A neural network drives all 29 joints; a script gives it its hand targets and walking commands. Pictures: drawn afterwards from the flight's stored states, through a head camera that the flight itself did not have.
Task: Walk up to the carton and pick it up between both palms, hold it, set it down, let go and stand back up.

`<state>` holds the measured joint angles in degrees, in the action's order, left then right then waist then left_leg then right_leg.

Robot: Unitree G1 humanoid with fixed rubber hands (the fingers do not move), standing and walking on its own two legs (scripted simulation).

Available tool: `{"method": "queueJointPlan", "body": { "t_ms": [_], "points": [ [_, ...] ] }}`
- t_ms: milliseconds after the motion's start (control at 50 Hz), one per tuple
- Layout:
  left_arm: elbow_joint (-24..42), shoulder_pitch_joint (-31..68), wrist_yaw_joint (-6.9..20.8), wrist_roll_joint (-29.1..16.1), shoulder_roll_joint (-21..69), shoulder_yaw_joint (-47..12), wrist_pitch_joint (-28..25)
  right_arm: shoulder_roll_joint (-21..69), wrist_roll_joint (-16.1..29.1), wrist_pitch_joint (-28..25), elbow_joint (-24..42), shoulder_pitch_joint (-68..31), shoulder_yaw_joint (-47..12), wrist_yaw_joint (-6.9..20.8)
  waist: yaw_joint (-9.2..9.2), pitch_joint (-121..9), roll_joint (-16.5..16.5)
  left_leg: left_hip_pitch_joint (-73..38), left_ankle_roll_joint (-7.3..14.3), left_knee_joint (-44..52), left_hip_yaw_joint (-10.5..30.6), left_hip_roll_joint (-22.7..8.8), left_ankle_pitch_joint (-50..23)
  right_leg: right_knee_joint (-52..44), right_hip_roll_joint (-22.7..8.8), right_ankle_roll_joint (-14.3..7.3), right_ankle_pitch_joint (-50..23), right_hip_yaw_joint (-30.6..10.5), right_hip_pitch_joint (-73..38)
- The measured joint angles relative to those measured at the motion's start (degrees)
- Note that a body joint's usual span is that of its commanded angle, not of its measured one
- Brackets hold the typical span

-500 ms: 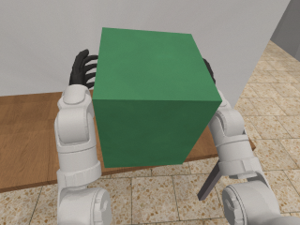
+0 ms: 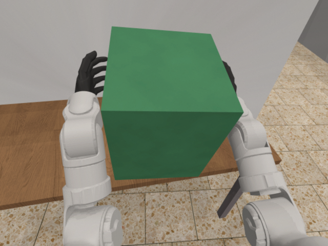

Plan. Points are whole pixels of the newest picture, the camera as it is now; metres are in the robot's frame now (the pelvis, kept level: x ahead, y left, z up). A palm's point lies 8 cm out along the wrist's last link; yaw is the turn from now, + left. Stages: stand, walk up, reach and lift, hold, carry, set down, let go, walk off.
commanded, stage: set down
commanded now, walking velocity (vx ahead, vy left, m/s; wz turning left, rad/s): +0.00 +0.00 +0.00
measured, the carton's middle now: (160, 110) +0.34 +0.00 +0.19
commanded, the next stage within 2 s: none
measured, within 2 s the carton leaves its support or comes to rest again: neither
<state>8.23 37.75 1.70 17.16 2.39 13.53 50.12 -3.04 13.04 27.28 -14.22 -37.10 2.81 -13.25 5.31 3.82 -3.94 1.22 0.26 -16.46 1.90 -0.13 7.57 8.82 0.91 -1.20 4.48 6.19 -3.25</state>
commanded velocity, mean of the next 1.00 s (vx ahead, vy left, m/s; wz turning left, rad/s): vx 0.00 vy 0.00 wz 0.00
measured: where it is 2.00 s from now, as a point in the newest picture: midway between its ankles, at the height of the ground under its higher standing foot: outside the picture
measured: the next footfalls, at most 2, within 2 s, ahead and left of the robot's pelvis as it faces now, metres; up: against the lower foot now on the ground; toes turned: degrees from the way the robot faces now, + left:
none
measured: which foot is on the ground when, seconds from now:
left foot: down 0.00-1.00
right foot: down 0.00-1.00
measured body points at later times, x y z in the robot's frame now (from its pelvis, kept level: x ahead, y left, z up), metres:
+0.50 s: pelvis +0.02 -0.01 +0.00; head +0.03 +0.02 +0.45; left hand +0.41 +0.12 +0.15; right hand +0.39 -0.18 +0.12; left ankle +0.03 +0.11 -0.75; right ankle +0.02 -0.10 -0.75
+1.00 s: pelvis +0.03 +0.00 +0.00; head +0.03 +0.02 +0.45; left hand +0.42 +0.12 +0.15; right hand +0.40 -0.18 +0.12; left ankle +0.03 +0.11 -0.75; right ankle +0.02 -0.10 -0.75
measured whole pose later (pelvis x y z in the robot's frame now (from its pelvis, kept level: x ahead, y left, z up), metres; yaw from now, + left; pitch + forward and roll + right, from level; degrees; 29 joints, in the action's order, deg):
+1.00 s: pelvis +0.03 +0.00 +0.00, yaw +1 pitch -5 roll -1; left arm -14.6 31.3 -2.8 15.3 4.9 10.4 20.1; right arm -0.4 1.5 -1.2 -33.1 -29.6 8.3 -8.5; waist 4.5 4.6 -2.6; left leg 1.1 0.5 -14.2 2.4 0.5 8.4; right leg 6.2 0.5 -0.8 5.4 6.7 -3.9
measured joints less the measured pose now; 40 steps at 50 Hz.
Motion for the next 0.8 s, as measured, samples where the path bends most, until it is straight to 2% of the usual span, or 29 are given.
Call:
{"method": "queueJointPlan", "body": {
  "t_ms": [140, 260, 340, 440, 560, 800],
  "points": [
    [-5.50, 0.30, 1.43, 1.12, 0.94, 0.41, -9.59, 2.22, -6.37, -9.19, -4.01, 1.22, 2.94, 2.73, -0.72, 1.73, 0.35, -1.40, 0.01, 1.12, -0.07, 0.17, -0.52, 0.21, -0.23, -0.04, 0.20, 0.13, -0.80],
    [-11.94, -1.70, 1.15, 1.30, 1.27, -0.38, -17.73, 4.31, -11.83, -17.96, -9.85, 3.98, 5.44, 4.18, -1.37, 3.07, 0.49, -2.24, -0.16, 2.04, -0.12, 0.10, -0.56, 0.26, -0.23, -0.21, 0.73, 0.29, -1.22],
    [-14.15, -4.96, -0.07, 0.02, 1.78, -1.60, -22.38, 4.78, -13.05, -22.61, -11.52, 7.24, 5.57, 4.18, -1.52, 3.46, 0.43, -2.03, -0.34, 2.34, 0.08, -0.04, -0.29, -0.28, -0.06, -0.34, 0.97, 0.54, -1.21],
    [-15.27, -8.63, -2.10, -1.68, 2.21, -3.20, -27.08, 3.95, -11.76, -26.71, -12.27, 9.99, 3.91, 3.79, -1.61, 3.28, 0.21, -1.47, -0.51, 2.70, 0.14, -0.24, 0.06, -1.01, 0.19, -0.45, 1.14, 0.57, -0.83],
    [-15.79, -9.86, -3.49, -3.12, 1.95, -4.00, -29.78, 2.57, -9.54, -28.93, -12.83, 10.40, 1.96, 2.99, -1.60, 1.88, -0.05, -0.89, -0.56, 3.31, 0.16, -0.30, 0.19, -1.89, 0.31, -0.44, 1.13, 0.44, -0.38],
    [-17.80, -7.78, -3.61, -2.53, 1.50, -3.48, -28.21, 2.13, -9.02, -27.84, -15.46, 8.17, 2.11, 2.97, -1.25, 1.30, 0.06, -1.43, -0.16, 3.09, 0.59, 0.28, 0.67, -2.81, -0.12, 0.06, 1.20, 0.66, -1.67]
  ]
}}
